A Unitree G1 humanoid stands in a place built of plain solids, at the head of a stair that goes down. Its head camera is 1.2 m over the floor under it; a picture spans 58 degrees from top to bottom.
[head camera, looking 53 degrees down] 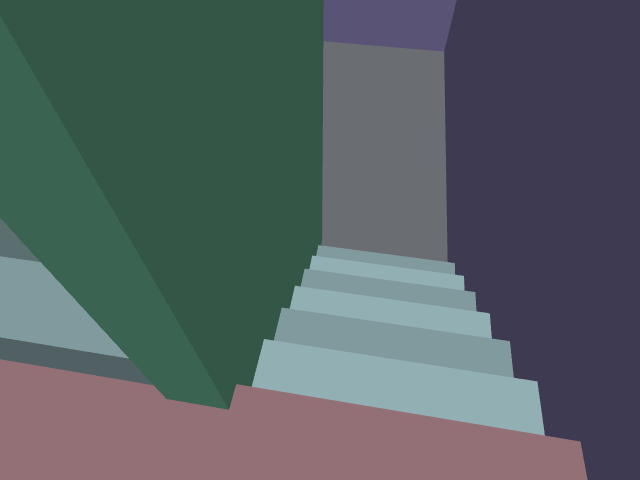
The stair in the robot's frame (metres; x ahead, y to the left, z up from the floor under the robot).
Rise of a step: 0.19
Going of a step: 0.23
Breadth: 0.91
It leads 9 degrees to the right of straight ahead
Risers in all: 7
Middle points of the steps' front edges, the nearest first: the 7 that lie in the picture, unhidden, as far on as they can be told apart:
0.33 -0.22 0.00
0.55 -0.26 -0.19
0.78 -0.29 -0.39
1.00 -0.33 -0.58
1.22 -0.37 -0.78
1.44 -0.40 -0.97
1.67 -0.44 -1.17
